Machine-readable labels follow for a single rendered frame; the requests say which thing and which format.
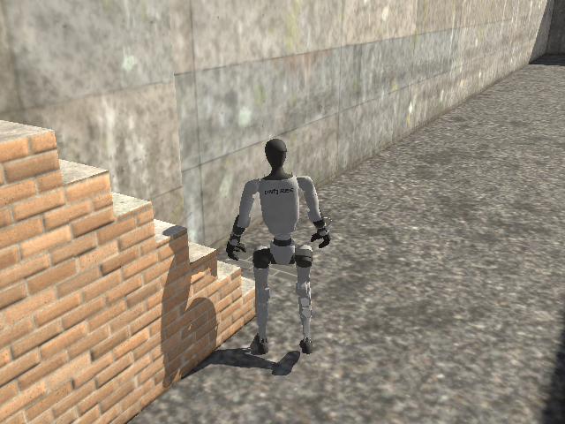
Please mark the left robot forearm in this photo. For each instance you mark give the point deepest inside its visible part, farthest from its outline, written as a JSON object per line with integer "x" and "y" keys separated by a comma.
{"x": 236, "y": 233}

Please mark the right robot forearm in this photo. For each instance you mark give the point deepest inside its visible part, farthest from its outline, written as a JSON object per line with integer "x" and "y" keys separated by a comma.
{"x": 321, "y": 225}

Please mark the robot left upper arm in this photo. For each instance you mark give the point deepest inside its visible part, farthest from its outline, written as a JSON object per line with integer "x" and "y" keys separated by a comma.
{"x": 251, "y": 187}

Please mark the robot right upper arm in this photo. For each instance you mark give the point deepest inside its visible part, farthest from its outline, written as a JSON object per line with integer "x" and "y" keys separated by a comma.
{"x": 311, "y": 198}

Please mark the left robot hand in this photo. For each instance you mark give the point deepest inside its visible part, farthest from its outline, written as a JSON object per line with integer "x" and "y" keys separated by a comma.
{"x": 230, "y": 248}

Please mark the robot head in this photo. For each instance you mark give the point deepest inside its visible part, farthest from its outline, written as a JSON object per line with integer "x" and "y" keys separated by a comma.
{"x": 275, "y": 150}

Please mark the robot left thigh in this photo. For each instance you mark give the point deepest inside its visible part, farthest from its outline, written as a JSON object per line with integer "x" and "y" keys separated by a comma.
{"x": 261, "y": 258}

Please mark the right robot hand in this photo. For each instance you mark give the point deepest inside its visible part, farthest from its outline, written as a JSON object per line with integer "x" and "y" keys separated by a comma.
{"x": 318, "y": 236}

